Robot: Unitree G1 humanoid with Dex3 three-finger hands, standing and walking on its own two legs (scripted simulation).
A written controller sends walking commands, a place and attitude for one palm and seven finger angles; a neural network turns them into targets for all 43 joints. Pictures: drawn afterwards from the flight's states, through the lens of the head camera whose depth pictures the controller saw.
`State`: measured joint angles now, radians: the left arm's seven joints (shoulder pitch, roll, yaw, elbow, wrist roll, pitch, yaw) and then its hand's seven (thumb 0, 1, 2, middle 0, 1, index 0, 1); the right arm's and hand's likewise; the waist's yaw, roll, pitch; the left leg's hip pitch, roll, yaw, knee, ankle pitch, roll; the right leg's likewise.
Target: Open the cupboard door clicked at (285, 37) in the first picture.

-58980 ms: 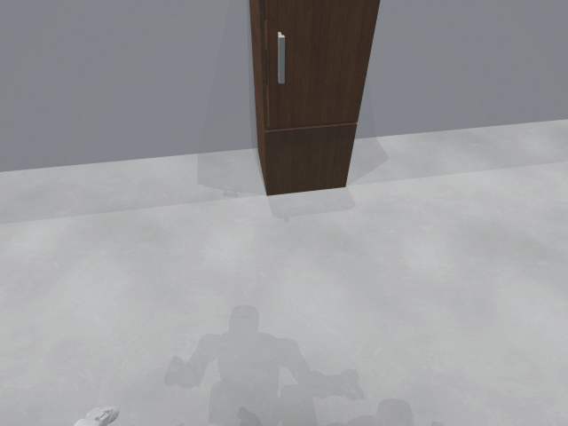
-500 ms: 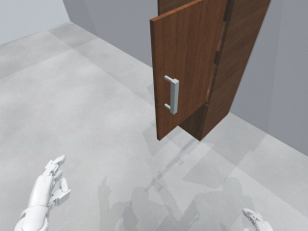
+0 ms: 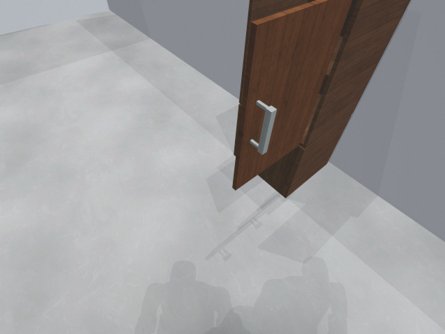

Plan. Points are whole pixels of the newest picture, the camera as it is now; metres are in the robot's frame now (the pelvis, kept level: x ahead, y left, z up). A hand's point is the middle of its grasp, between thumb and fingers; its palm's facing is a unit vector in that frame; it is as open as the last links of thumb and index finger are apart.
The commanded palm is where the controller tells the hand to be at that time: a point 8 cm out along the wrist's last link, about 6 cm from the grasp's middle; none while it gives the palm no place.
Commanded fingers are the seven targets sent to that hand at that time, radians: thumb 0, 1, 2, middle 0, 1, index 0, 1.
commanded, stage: let the arm hang, fingers relaxed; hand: left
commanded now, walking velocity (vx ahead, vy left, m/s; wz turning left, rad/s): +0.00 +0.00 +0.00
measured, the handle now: (261, 128) +0.66 -0.07 -0.04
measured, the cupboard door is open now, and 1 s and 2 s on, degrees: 90 90 90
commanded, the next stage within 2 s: look to check the result in 0.46 s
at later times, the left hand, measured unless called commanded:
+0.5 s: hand out of the picture -0.01 +0.17 -0.18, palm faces +0.02 -0.99 -0.16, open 7.4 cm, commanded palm none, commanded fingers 0.00 0.90 0.90 -0.20 -0.30 -0.20 -0.30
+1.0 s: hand out of the picture +0.03 +0.18 -0.18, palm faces +0.01 -0.99 -0.17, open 7.4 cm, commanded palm none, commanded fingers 0.00 0.90 0.90 -0.20 -0.30 -0.20 -0.30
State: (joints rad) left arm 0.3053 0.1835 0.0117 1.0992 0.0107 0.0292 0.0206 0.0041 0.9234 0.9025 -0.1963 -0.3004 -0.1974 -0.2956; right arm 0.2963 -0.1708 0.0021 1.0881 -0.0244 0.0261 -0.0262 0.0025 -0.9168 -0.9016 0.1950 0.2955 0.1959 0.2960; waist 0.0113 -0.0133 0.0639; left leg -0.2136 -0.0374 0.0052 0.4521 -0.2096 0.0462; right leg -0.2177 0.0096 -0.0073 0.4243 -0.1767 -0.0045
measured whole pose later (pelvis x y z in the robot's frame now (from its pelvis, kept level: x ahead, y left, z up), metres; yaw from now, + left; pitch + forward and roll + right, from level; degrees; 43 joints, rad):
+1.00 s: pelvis +0.03 +0.01 +0.00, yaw -1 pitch -1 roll +0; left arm 0.25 0.14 0.00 1.16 0.01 -0.01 0.03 0.01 0.91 0.90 -0.20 -0.30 -0.20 -0.30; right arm 0.27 -0.13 0.01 1.14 -0.02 -0.02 -0.04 0.00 -0.91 -0.90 0.20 0.30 0.20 0.30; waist -0.01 -0.01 0.06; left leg -0.14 -0.06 0.02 0.38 -0.23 0.06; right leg -0.16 -0.01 0.02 0.40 -0.21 0.02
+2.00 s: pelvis +0.04 +0.02 +0.00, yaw +0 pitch -2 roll +0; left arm 0.20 0.20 0.01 1.16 0.01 0.00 0.02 0.00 0.91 0.90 -0.20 -0.30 -0.20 -0.30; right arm 0.23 -0.19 0.00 1.15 -0.02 -0.02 -0.04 0.00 -0.91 -0.90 0.20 0.30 0.20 0.30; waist 0.00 -0.01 0.08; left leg -0.09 -0.07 0.02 0.34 -0.22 0.07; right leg -0.12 -0.02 0.01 0.37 -0.21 0.02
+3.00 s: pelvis +0.05 -0.01 +0.01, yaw +0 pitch -1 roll +0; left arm 0.12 0.27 0.01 1.14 0.01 -0.01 0.01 0.01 0.91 0.90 -0.20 -0.30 -0.20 -0.30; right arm 0.13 -0.28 0.00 1.14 -0.02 -0.02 -0.02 0.00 -0.91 -0.90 0.20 0.30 0.20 0.30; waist 0.00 -0.01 0.07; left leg -0.07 -0.04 0.00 0.29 -0.21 0.03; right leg -0.10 0.01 -0.01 0.32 -0.20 -0.01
